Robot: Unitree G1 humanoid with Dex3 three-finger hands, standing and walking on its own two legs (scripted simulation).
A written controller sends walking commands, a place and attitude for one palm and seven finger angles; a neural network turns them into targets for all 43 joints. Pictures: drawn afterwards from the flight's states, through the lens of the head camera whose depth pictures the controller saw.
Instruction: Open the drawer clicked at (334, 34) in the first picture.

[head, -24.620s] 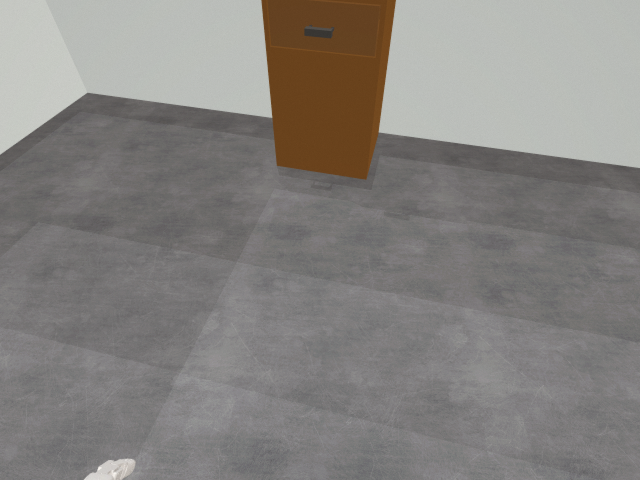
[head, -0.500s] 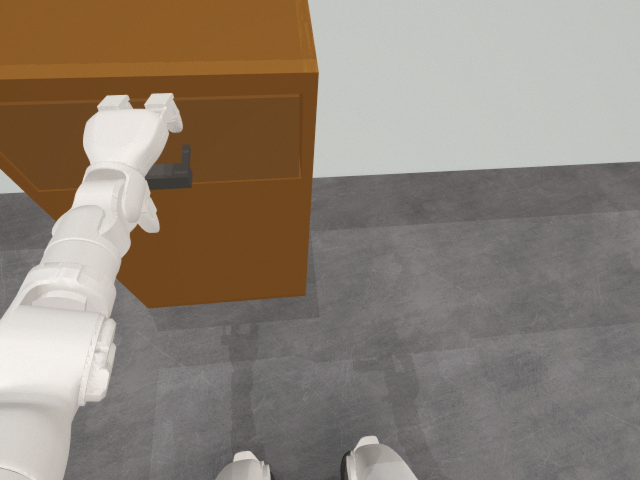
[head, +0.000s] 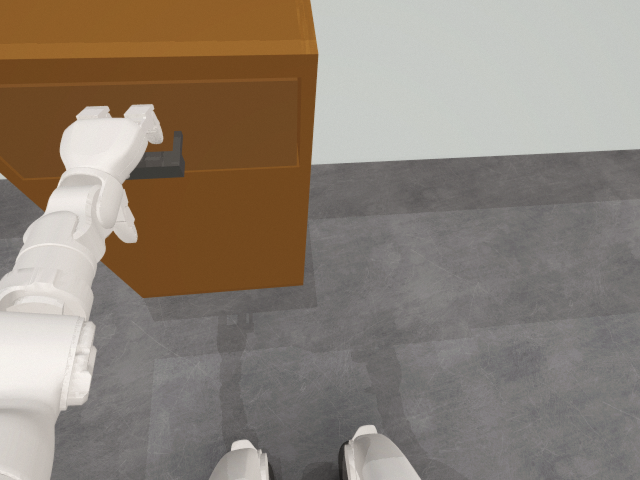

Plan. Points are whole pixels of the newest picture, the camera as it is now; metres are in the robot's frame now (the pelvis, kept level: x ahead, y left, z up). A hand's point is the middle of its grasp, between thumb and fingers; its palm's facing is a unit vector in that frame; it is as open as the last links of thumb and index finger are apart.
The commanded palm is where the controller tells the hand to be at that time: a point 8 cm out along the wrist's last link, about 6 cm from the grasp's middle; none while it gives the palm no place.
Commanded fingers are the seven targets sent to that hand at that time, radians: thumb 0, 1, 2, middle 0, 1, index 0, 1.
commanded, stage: lower the fingers behind the handle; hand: left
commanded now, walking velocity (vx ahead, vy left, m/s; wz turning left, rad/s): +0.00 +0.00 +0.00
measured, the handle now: (144, 152) +0.56 +0.21 -0.01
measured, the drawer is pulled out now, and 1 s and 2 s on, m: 0.00 0.00 0.00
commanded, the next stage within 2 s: close the thumb around the handle in 1.14 s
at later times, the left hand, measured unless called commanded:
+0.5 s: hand (118, 186) +0.51 +0.24 -0.02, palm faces -0.12 -0.01 -0.99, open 13.8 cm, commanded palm +0.50 +0.22 +0.03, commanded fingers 0.00 -0.50 0.30 -0.30 -1.20 -0.30 -1.20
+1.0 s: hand (126, 191) +0.51 +0.23 -0.03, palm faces -0.13 +0.00 -0.99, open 13.8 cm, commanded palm +0.50 +0.21 +0.02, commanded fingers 0.00 -0.50 0.30 -0.30 -1.20 -0.30 -1.20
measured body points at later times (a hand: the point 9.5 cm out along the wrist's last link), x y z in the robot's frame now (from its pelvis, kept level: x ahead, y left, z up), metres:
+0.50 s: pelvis -0.01 +0.01 -0.02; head +0.14 +0.02 +0.41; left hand +0.51 +0.24 +0.04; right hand -0.03 -0.27 -0.13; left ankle -0.01 +0.10 -0.68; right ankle +0.01 -0.13 -0.68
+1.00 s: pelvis -0.02 +0.00 -0.03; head +0.13 +0.02 +0.39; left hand +0.51 +0.23 +0.03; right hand -0.04 -0.27 -0.15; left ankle -0.01 +0.10 -0.68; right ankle +0.01 -0.13 -0.68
